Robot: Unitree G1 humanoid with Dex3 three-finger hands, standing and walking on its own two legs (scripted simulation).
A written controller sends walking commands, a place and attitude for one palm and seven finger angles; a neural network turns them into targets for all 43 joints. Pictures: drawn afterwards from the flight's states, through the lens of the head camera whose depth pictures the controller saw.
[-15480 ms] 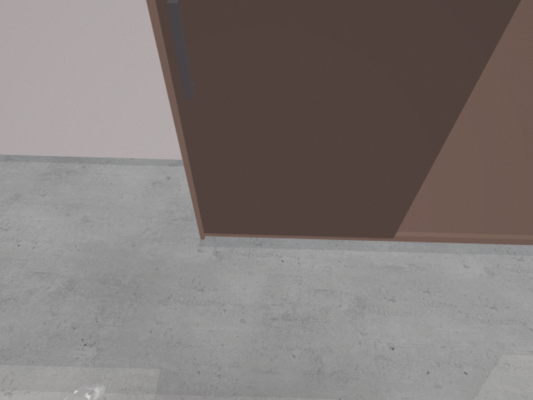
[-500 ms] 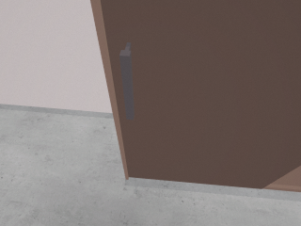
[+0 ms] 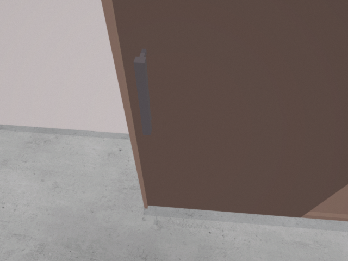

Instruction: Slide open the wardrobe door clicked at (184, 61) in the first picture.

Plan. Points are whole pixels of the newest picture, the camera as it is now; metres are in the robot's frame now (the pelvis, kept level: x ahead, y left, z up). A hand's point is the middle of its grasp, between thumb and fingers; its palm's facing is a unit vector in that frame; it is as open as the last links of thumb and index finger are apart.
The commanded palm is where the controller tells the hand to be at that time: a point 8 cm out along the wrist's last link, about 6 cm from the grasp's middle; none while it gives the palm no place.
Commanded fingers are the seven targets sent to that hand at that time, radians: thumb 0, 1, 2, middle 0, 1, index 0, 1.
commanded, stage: come to a stop and stand still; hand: left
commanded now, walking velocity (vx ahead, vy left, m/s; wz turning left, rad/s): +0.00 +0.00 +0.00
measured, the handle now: (145, 96) +0.49 +0.09 +0.12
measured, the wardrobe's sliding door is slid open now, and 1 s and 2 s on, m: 0.00 0.00 0.00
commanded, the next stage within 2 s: look again from close up in 0.64 s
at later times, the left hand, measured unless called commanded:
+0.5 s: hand out of the picture -0.05 +0.20 -0.18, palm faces +0.05 -0.98 -0.18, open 7.3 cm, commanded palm none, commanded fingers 0.00 0.90 0.90 -0.20 -0.30 -0.20 -0.30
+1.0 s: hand out of the picture -0.10 +0.18 -0.18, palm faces +0.07 -0.99 -0.15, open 7.3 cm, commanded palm none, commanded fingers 0.00 0.90 0.90 -0.20 -0.30 -0.20 -0.30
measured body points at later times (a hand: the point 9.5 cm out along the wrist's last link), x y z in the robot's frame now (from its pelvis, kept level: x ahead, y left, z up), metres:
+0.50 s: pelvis -0.02 +0.02 +0.00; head -0.04 +0.04 +0.45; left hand -0.05 +0.25 -0.17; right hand +0.01 -0.21 -0.14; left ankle +0.07 +0.10 -0.74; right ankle -0.02 -0.12 -0.74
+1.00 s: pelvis -0.04 +0.02 +0.00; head -0.06 +0.04 +0.45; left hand -0.10 +0.23 -0.17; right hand -0.04 -0.20 -0.15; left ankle +0.07 +0.10 -0.73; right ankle -0.02 -0.12 -0.74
